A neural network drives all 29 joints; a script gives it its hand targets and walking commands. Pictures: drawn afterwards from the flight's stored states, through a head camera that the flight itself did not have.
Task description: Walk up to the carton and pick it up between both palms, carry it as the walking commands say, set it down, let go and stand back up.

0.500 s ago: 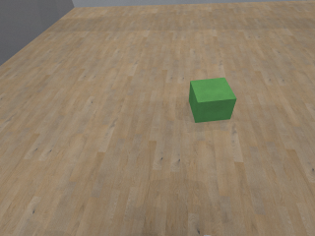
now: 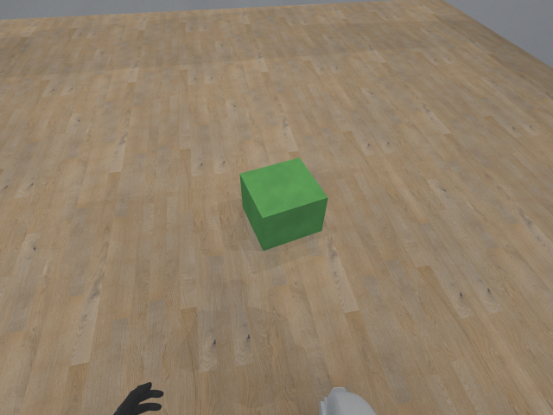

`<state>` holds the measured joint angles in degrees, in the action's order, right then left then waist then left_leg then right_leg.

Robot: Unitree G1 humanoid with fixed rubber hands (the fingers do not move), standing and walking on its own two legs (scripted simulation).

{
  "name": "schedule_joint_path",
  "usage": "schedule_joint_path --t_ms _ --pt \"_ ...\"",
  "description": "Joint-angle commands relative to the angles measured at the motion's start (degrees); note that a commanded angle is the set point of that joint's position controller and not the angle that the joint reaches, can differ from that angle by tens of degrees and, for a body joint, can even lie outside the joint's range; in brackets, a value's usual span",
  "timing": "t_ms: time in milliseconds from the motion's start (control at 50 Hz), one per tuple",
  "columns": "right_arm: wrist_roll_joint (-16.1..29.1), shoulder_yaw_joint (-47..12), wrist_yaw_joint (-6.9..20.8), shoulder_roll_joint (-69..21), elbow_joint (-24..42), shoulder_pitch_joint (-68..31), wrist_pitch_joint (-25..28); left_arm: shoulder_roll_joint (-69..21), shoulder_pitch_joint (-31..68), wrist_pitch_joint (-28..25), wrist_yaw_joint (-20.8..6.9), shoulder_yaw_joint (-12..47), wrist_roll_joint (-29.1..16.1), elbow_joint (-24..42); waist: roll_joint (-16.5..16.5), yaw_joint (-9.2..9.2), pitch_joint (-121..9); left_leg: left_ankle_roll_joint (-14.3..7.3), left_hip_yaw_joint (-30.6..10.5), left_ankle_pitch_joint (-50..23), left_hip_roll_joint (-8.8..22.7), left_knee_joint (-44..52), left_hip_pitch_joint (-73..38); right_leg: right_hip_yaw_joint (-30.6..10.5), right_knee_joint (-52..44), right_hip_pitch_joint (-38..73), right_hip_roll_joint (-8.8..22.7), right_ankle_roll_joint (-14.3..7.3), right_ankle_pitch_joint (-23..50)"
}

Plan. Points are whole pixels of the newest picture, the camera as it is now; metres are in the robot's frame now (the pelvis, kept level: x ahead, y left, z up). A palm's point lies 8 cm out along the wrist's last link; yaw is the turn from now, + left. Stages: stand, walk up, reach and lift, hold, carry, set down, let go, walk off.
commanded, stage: walk up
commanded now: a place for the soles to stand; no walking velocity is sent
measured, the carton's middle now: (281, 203) +1.08 -0.03 -0.66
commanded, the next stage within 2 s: none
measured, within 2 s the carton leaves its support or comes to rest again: neither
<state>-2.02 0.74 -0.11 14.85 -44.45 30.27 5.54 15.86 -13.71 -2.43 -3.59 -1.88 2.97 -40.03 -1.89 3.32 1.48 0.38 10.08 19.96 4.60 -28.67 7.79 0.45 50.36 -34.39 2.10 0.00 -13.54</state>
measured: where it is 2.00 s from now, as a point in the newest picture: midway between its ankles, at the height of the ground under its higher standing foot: (274, 301)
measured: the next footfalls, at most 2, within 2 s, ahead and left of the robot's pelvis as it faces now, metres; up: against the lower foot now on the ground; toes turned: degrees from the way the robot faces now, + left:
right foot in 0.12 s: +0.22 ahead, -0.13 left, +0.00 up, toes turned -3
left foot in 0.48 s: +0.37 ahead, +0.14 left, +0.00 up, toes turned +3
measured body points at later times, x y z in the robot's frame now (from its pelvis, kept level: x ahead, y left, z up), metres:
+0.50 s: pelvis +0.24 +0.02 -0.02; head +0.23 +0.03 +0.43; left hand +0.23 +0.29 -0.15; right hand +0.38 -0.22 -0.12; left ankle +0.33 +0.14 -0.74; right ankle +0.18 -0.12 -0.73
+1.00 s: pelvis +0.44 -0.01 -0.01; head +0.45 -0.03 +0.44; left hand +0.51 +0.24 -0.12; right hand +0.49 -0.26 -0.14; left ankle +0.45 +0.13 -0.67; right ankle +0.47 -0.11 -0.74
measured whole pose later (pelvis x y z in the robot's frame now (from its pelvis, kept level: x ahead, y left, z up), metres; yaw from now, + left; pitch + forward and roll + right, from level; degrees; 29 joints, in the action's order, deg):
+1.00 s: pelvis +0.44 -0.01 -0.01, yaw +1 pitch -2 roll +0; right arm -3.2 1.4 1.8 14.5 -42.7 23.1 1.3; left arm 12.8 -20.9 -4.2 0.7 -0.2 2.2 -41.6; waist 2.2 0.3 2.5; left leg 0.7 0.3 23.7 3.3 -62.8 29.1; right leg 7.9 34.9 -16.3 2.7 -2.2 -16.7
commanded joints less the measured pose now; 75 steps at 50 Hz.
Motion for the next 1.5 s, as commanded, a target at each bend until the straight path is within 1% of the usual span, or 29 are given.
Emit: schedule_joint_path --t_ms 0,80,100,120,140,180,280,380,440,460,480,500,640,720,780,800,820,840,880,1020,1100,1160,1180,1200,1220,1280,1400,1440,1480 --pt "0.09 1.65 0.53 7.79 0.96 -0.30 -0.11 -1.78 1.06 -0.65 -0.50 1.26 -0.22 4.39 10.93 -1.57 3.34 -8.24 -5.24 -15.69 8.62 10.13 5.30 6.58 -9.69 9.23 -2.02 -0.83 6.44" --pt "0.01 1.39 1.01 8.92 0.73 0.35 -1.73 3.50 -8.92 -1.30 1.81 -0.87 0.40 2.30 2.88 -7.51 -1.73 -5.83 -0.96 -18.84 6.14 -10.40 10.34 4.13 -17.56 31.56 -3.21 -3.05 2.70" --pt "-0.14 0.44 0.99 5.96 2.23 1.78 -2.05 7.64 -17.63 -1.62 2.96 -2.37 0.51 1.53 -4.80 -10.47 -8.91 -4.08 -1.42 -6.73 3.10 -28.67 19.70 -14.30 -18.27 42.58 7.67 -7.12 -3.86" --pt "-0.34 -0.25 1.43 2.20 4.93 2.15 -2.88 12.17 -19.26 -1.55 4.32 -3.17 -0.56 3.45 -8.31 -9.19 -11.77 -1.77 -7.13 14.47 -4.42 -43.01 28.97 -40.92 -28.57 43.52 19.37 -12.22 -13.89" --pt "-0.15 0.84 1.24 5.01 5.92 2.26 -3.64 13.40 -15.93 -0.65 5.44 -3.71 -1.86 3.65 -5.85 -8.55 -10.15 -2.02 -13.94 12.67 -1.93 -46.45 30.68 -43.95 -33.21 37.98 21.83 -15.95 -22.07" --pt "-1.22 0.76 1.42 6.29 7.29 -3.22 -3.44 7.29 -10.44 -0.81 5.26 -1.73 -1.84 3.64 -3.81 -7.04 -0.56 -1.74 -13.55 10.33 0.83 -45.19 34.53 -34.35 -34.34 29.15 19.22 -15.81 -26.77" --pt "-1.21 0.25 2.65 2.35 6.23 -3.73 -3.17 5.31 -8.71 -3.08 3.77 -0.36 -0.80 -0.05 -5.27 -3.57 1.87 0.32 -11.00 3.09 1.22 -27.95 24.28 -14.46 -34.02 17.19 13.03 -13.24 -5.02" --pt "-0.48 0.45 3.00 1.39 7.18 -8.24 -2.17 6.79 -8.11 -2.42 2.57 -0.36 -1.53 -2.18 -5.89 -2.83 4.11 -0.46 -5.97 -9.10 -1.96 -12.02 10.67 -6.58 -33.42 8.53 10.28 -10.05 -16.32" --pt "-0.74 1.74 2.07 3.84 6.59 -4.32 -1.49 5.32 -9.73 -1.39 2.39 0.41 -0.65 -2.19 0.10 0.06 3.18 -1.73 -6.18 -4.26 -3.99 -6.96 -3.34 -3.61 -21.45 2.00 7.22 -7.00 -23.75" --pt "-0.98 2.72 1.26 6.72 6.23 0.64 -1.08 2.59 -9.53 -1.19 2.20 1.34 -0.12 -0.96 8.82 3.05 0.68 -3.39 -19.02 5.05 4.22 -1.31 -10.03 0.36 -5.30 -3.91 3.43 -4.80 -20.71" --pt "-0.47 3.98 0.00 12.28 7.16 4.49 -1.33 0.67 -12.36 -0.75 1.94 1.49 0.03 1.14 17.10 2.78 -3.59 -8.15 -47.50 21.42 19.81 12.78 -10.56 4.58 13.11 -8.75 -3.64 -1.46 -22.21" --pt "0.80 4.64 -0.95 14.45 7.20 3.64 -2.03 2.97 -12.46 -0.04 1.99 0.26 0.50 2.50 11.40 1.71 0.16 -12.50 -54.15 28.34 22.08 16.95 -4.49 -0.91 19.48 -10.49 -1.63 -1.18 -22.42" --pt "0.15 2.00 -0.43 6.43 5.33 -3.03 -0.66 0.98 -9.30 -0.26 0.88 0.40 0.25 1.93 9.89 -2.34 3.59 -12.35 -22.14 0.88 10.92 13.51 7.09 1.07 2.76 -0.16 2.82 0.74 -9.04" --pt "0.24 2.39 0.28 8.11 3.70 -3.61 -1.31 -0.16 -6.36 -0.51 0.79 0.70 -0.33 3.16 11.12 -2.67 3.45 -10.29 -15.93 2.62 8.59 11.51 13.00 5.51 -7.97 11.30 0.03 0.10 0.22" --pt "0.01 2.00 0.82 7.69 3.04 -3.76 -2.21 2.28 -8.89 -1.15 1.71 0.04 0.16 2.54 5.85 -5.33 2.26 -7.10 -12.71 6.20 6.03 2.09 19.74 7.07 -14.60 25.76 -2.19 -0.21 0.11" --pt "-0.57 1.25 1.01 5.70 2.97 -2.67 -2.38 4.54 -13.92 -1.69 2.51 -0.66 0.17 1.60 1.31 -7.74 -0.50 -5.37 -10.34 5.06 3.46 -8.61 23.18 2.54 -17.40 34.30 0.75 -1.19 -2.34" --pt "-0.94 -0.09 1.27 1.57 4.26 -1.55 -2.43 8.69 -19.60 -2.04 3.58 -1.55 0.15 1.52 -9.35 -9.60 -3.94 -2.98 -6.70 10.30 -1.35 -28.59 29.80 -18.96 -24.50 39.17 15.25 -4.73 -13.71" --pt "-1.08 0.63 1.25 1.60 5.37 -0.68 -3.20 13.39 -20.78 -1.36 4.80 -2.98 -0.42 2.19 -10.12 -9.00 -3.22 -1.38 -10.07 15.58 -5.86 -38.79 35.39 -40.52 -36.00 34.54 24.66 -9.67 -26.29" --pt "-1.26 1.55 1.43 4.67 6.46 -5.15 -3.95 8.80 -15.06 -0.86 5.45 -1.92 -1.42 2.58 -3.40 -7.18 3.62 -1.51 -14.14 11.13 -0.62 -43.73 38.86 -33.89 -36.65 29.12 23.67 -12.53 -28.15" --pt "-1.18 0.87 2.37 -0.07 5.20 -6.68 -3.16 5.35 -12.78 -3.14 3.85 -0.28 -0.57 -3.13 -5.48 -3.79 3.03 0.69 -8.69 -3.21 0.04 -21.45 24.87 -3.39 -31.47 22.11 13.30 -10.34 10.21" --pt "-0.66 0.87 2.70 -1.19 6.43 -10.74 -2.63 6.66 -12.06 -1.92 3.41 -0.30 -1.21 -4.51 -6.58 -3.61 4.21 -0.78 -3.84 -11.01 -3.23 -11.62 12.50 -0.20 -29.89 13.98 12.32 -9.55 -3.06" --pt "-0.87 2.33 1.69 2.24 5.95 -6.49 -2.10 5.87 -12.82 -0.83 3.36 0.19 -0.48 -4.16 -1.21 -0.51 3.58 -2.17 -5.01 -5.88 -4.38 -6.03 -1.59 0.71 -19.97 7.62 10.43 -7.20 -11.19" --pt "-1.24 3.41 0.81 5.50 5.35 -1.12 -1.65 3.52 -12.63 -0.72 3.15 1.01 -0.31 -3.05 6.42 2.75 0.42 -4.16 -16.44 -0.40 3.05 -1.63 -9.03 4.39 -5.29 2.39 7.18 -4.83 -7.83" --pt "-0.73 4.61 -0.36 11.26 6.32 2.52 -1.69 0.22 -15.12 -0.38 2.95 1.73 -0.24 -0.86 16.24 2.69 -5.82 -9.09 -41.40 9.20 18.05 8.69 -11.90 6.91 12.64 -2.68 -0.44 -1.61 -20.37" --pt "0.60 5.40 -1.30 13.71 6.06 2.62 -2.66 2.94 -15.46 0.64 2.72 0.05 -0.32 0.88 11.84 2.19 -3.82 -14.47 -50.72 18.23 21.70 14.35 -7.32 0.68 18.80 -6.15 -0.69 -1.07 -22.76" --pt "0.85 3.42 -1.28 7.37 6.09 -5.29 -2.85 3.57 -10.71 0.32 2.84 -0.37 0.74 1.86 9.23 -0.59 4.02 -14.26 -36.44 16.26 16.26 14.23 0.67 -1.71 17.13 -8.42 3.86 -0.69 -15.71" --pt "0.41 1.18 -0.40 5.01 3.68 -11.05 -2.69 -2.85 -13.06 0.77 2.91 0.58 -1.74 -0.04 11.28 -4.70 0.14 -11.05 -12.29 -23.18 7.99 3.28 15.29 3.95 -7.38 17.38 -0.39 -0.63 -2.39" --pt "1.11 0.92 0.07 4.90 3.03 -12.20 -4.04 -0.98 -11.62 0.32 3.56 0.32 -1.53 0.35 8.39 -5.64 -1.19 -6.89 -9.24 -16.34 4.85 -2.95 20.44 4.35 -16.67 25.88 -1.46 -1.74 8.85" --pt "1.02 -0.43 0.24 0.82 2.68 -8.71 -5.12 5.27 -10.38 -0.79 4.24 -0.53 -0.59 2.55 -4.41 -4.17 -3.11 -1.41 -8.80 4.11 -0.14 -12.18 22.58 -14.89 -25.08 26.89 14.21 -5.18 16.20"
